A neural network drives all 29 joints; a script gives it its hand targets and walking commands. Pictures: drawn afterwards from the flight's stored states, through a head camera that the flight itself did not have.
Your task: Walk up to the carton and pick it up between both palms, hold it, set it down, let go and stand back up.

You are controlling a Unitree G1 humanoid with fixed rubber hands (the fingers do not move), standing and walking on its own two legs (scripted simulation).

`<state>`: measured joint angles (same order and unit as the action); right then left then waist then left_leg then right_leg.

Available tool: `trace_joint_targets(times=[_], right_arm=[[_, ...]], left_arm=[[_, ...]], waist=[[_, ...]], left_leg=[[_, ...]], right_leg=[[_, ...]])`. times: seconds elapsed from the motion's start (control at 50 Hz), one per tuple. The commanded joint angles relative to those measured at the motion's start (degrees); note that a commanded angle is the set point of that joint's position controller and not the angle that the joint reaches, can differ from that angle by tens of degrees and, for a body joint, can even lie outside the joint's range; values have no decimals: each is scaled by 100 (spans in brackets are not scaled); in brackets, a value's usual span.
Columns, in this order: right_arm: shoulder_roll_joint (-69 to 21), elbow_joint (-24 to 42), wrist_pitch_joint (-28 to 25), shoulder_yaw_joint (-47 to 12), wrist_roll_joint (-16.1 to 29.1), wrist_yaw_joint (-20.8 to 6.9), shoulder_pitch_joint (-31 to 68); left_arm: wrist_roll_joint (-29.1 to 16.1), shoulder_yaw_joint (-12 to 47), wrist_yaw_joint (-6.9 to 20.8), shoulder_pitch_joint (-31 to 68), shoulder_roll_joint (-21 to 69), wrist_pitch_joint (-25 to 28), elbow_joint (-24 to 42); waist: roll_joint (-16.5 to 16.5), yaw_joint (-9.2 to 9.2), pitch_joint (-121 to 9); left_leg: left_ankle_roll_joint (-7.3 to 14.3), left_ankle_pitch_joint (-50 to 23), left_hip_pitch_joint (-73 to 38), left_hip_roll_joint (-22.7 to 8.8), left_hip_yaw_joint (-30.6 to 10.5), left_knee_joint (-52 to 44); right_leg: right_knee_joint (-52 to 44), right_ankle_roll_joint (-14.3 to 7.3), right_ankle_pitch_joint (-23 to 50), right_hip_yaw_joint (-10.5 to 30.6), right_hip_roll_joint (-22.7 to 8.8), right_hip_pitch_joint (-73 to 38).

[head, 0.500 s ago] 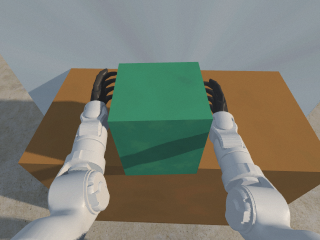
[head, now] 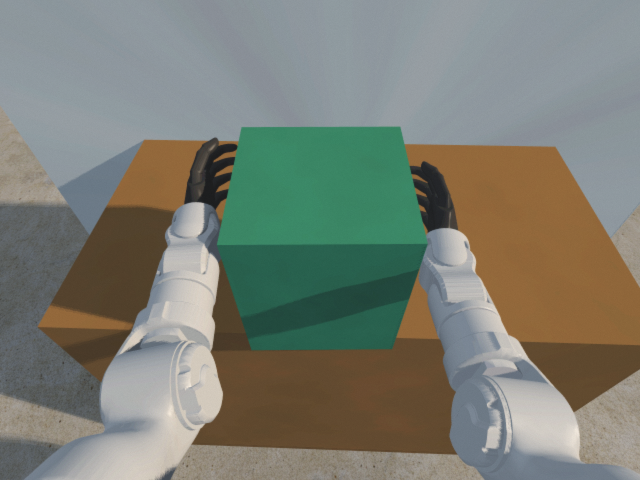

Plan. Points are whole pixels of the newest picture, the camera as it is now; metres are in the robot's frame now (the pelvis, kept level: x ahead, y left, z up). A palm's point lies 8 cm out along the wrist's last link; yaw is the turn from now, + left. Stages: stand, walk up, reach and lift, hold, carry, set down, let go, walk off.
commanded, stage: reach and lift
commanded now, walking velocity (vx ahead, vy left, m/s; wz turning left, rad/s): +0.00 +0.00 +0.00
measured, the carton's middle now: (321, 245) +0.41 +0.04 +0.06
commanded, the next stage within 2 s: none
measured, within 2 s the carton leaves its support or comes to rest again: leaves its support in 0.06 s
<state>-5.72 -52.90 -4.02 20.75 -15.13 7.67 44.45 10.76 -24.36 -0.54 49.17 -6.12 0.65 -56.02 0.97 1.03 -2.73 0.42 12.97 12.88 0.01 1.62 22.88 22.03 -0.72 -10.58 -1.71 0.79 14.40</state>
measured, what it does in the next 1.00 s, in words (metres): stands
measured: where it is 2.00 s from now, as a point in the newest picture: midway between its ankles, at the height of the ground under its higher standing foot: outside the picture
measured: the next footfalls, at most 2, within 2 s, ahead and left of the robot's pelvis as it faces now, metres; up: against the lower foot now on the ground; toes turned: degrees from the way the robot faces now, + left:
none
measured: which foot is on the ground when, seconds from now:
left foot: down 0.00-1.00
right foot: down 0.00-1.00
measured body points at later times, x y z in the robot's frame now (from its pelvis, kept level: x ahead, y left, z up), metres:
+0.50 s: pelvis -0.03 +0.00 +0.00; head -0.04 +0.01 +0.45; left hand +0.40 +0.19 +0.15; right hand +0.38 -0.11 +0.12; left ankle -0.02 +0.11 -0.74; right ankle +0.01 -0.11 -0.74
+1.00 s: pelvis -0.03 +0.00 +0.00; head -0.07 +0.01 +0.45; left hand +0.39 +0.18 +0.21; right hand +0.38 -0.12 +0.16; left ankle -0.02 +0.11 -0.74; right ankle +0.01 -0.11 -0.74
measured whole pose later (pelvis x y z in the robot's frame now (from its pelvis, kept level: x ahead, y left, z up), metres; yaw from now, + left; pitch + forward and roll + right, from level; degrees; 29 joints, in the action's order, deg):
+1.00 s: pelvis -0.03 +0.00 +0.00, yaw +0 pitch +1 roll +0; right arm -1.2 -46.3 9.2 14.7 2.6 8.4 43.6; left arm 6.9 -16.2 -6.5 53.9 -5.5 -18.0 -49.1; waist 1.2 1.0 -7.0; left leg 0.6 10.5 13.1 0.0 1.6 22.9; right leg 21.0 -0.8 -7.5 -1.7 0.8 14.1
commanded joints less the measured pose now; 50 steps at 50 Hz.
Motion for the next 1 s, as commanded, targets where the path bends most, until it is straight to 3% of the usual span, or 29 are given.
trace_joint_targets(times=[0.0,0.06,0.12,0.14,0.2,0.24,0.26,0.28,0.32,0.34,0.36,0.4,0.44,0.46,0.5,0.52,0.54,0.58,0.6,0.62,0.68,0.7,0.72,0.76,0.78,0.8,0.84,0.9,0.98], right_arm=[[-3495,1159,-1087,-1698,-102,-737,3888],[-3297,910,-1245,-1694,-195,-765,3872],[-3143,533,-1204,-1501,-266,-806,3670],[-3111,762,-1280,-1662,-149,-798,3870],[-3063,577,-1196,-1475,-284,-768,3785],[-2914,658,-1170,-1430,-245,-811,4127],[-2977,815,-1202,-1509,-240,-822,4162],[-2856,636,-1116,-1515,-183,-839,4203],[-2912,750,-992,-1546,-67,-831,4186],[-2922,829,-1002,-1710,51,-872,4307],[-2814,405,-776,-1569,5,-876,3929],[-2666,487,-720,-1533,72,-903,4270],[-2764,863,-705,-1719,300,-903,4512],[-2694,984,-627,-1773,310,-876,4715],[-2892,1449,-585,-1983,542,-853,5121],[-2948,1025,-370,-2150,648,-876,4793],[-2965,1295,-370,-2249,796,-889,5009],[-2961,1487,-244,-2457,1034,-867,5150],[-2965,1318,-180,-2426,1020,-858,5181],[-3026,1775,-177,-2787,1290,-836,5353],[-2947,1708,171,-2846,1458,-763,5402],[-2955,1880,251,-2868,1561,-719,5389],[-2873,1750,435,-2871,1600,-647,5348],[-2909,2322,492,-3159,1875,-583,5580],[-2758,1929,662,-3002,1795,-556,5467],[-2806,2181,654,-3060,1862,-548,5646],[-2601,2126,850,-2908,1942,-473,5614],[-2635,2684,958,-3089,2009,-423,5794],[-2859,3167,1009,-3360,2288,-409,6231]], left_arm=[[109,1958,699,3301,3912,486,905],[306,1673,688,3281,3736,584,644],[384,1678,657,3173,3784,505,486],[329,1721,670,3107,3775,512,618],[381,1591,708,3195,3589,455,321],[254,1715,659,3359,3818,398,363],[230,1762,652,3551,3660,435,546],[209,1768,639,3462,3666,311,417],[208,1825,603,3519,3695,169,517],[95,1947,568,3628,3784,145,760],[183,1838,562,3278,3812,-17,446],[79,2012,537,3557,3769,-139,486],[-239,2415,445,3775,3947,-246,897],[-265,2353,418,3684,3893,-341,695],[-505,2599,403,4057,3968,-404,974],[-548,2679,352,4009,3911,-486,957],[-689,2872,319,4381,3996,-456,1319],[-906,3046,255,4211,4136,-579,1422],[-875,2952,252,4288,4069,-630,1271],[-1029,3197,200,4216,4198,-681,1546],[-878,2894,232,4008,3972,-1011,1106],[-930,2945,227,4034,4067,-1078,1502],[-791,2684,312,3816,3908,-1252,1161],[-871,2784,347,3967,3920,-1353,1807],[-695,2534,431,3649,3805,-1545,1304],[-653,2532,455,3725,3848,-1603,1523],[-620,2463,499,3563,3791,-1860,1449],[-878,2755,558,3747,3900,-1971,1979],[-1160,3051,476,4275,4088,-2016,2572]], waist=[[-173,-48,-4453],[-181,78,-4042],[-345,28,-3627],[-250,93,-3845],[-40,17,-3299],[-105,49,-3346],[-147,129,-3701],[-343,74,-3374],[-251,89,-3167],[-221,170,-3321],[-148,82,-2937],[-246,49,-2990],[-405,54,-3500],[-266,60,-3244],[-158,44,-3807],[-194,12,-3595],[-282,-7,-3929],[-207,79,-4295],[-178,4,-4095],[-339,86,-4609],[-36,113,-3710],[-208,57,-4020],[80,58,-3500],[60,83,-3897],[228,100,-3184],[112,176,-3412],[12,75,-2941],[32,-124,-3318],[-56,9,-3933]], left_leg=[[-511,-3560,-434,83,357,-9],[-466,-3307,-417,85,396,-104],[-487,-3210,-689,10,401,-140],[-475,-3336,-791,28,433,-119],[-359,-2645,-531,54,442,-254],[-379,-2428,-594,7,430,-320],[-337,-2342,-505,56,492,-320],[-358,-2175,-573,36,516,-400],[-278,-1707,-412,101,515,-488],[-310,-1890,-541,59,466,-463],[-293,-1814,-575,47,446,-467],[-273,-1318,-519,57,404,-539],[-306,-1550,-561,60,404,-451],[-279,-1356,-486,70,364,-512],[-209,-1432,-418,94,339,-346],[-227,-1526,-573,57,312,-409],[-277,-1601,-542,62,273,-355],[-291,-2022,-786,23,173,-233],[-271,-1964,-799,18,173,-211],[-318,-2342,-848,59,164,-87],[-220,-2035,-622,76,108,-179],[-251,-2328,-703,115,47,-154],[-134,-2012,-504,149,96,-254],[-101,-2346,-528,153,19,-198],[-57,-1858,-390,195,34,-308],[-64,-1956,-426,162,2,-293],[-74,-1794,-507,152,16,-326],[-130,-2107,-701,199,-38,-200],[-139,-2168,-671,211,-114,-63]], right_leg=[[17,409,4167,-177,-38,-2932],[-157,366,3739,-160,-51,-2769],[-390,310,2862,-270,14,-2314],[-387,294,3015,-256,0,-2417],[-496,270,2530,-236,-9,-2426],[-579,203,1909,-290,42,-2156],[-517,197,2047,-216,-14,-2308],[-560,182,1686,-301,9,-2118],[-629,198,1386,-281,-2,-2153],[-568,198,1388,-319,42,-2077],[-678,160,1104,-332,23,-1976],[-678,147,730,-313,20,-1802],[-604,112,927,-326,44,-1747],[-637,116,825,-331,51,-1734],[-578,135,1055,-249,18,-1849],[-549,204,1155,-249,40,-1759],[-469,163,1186,-218,65,-1808],[-430,166,1509,-231,126,-1717],[-508,201,1399,-195,105,-1644],[-370,173,1849,-150,109,-1859],[-412,206,1990,-70,99,-1955],[-368,188,2209,-68,116,-2080],[-369,262,2378,35,31,-2330],[-210,319,2838,62,42,-2595],[-307,356,2560,94,4,-2587],[-214,340,2571,110,23,-2637],[-343,287,2223,92,69,-2476],[-291,267,2547,70,85,-2614],[-246,264,2604,130,113,-2575]])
